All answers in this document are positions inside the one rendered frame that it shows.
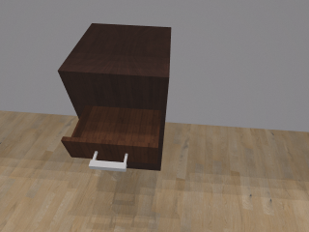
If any handle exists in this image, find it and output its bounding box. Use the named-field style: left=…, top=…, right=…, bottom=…
left=89, top=151, right=128, bottom=172

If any cabinet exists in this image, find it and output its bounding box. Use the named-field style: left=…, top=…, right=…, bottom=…
left=58, top=23, right=172, bottom=171

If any drawer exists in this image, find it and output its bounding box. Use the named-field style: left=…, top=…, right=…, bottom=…
left=61, top=105, right=161, bottom=164

